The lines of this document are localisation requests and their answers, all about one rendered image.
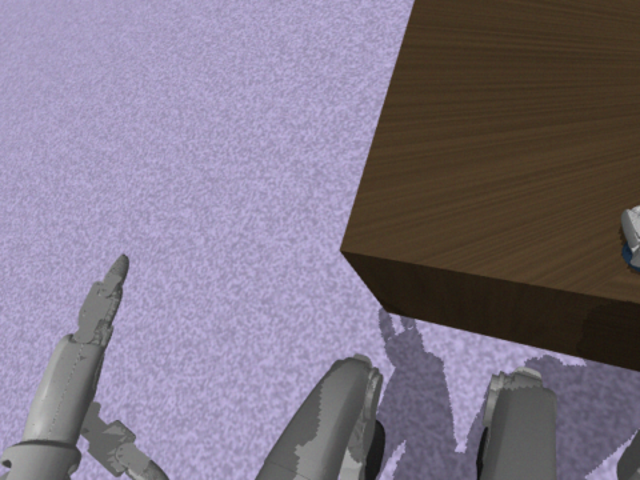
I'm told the left robot hand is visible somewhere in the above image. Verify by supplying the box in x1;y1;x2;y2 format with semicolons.
22;254;169;480

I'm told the can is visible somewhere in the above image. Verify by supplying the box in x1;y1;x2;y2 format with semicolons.
622;241;640;272

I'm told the left robot arm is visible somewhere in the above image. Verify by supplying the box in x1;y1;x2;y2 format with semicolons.
0;440;82;480

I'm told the left robot foot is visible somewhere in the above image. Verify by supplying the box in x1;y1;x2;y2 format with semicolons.
364;420;385;480

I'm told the right robot hand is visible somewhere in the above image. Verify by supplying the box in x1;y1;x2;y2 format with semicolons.
621;205;640;267

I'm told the right robot arm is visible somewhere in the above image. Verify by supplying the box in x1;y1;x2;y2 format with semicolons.
617;429;640;480

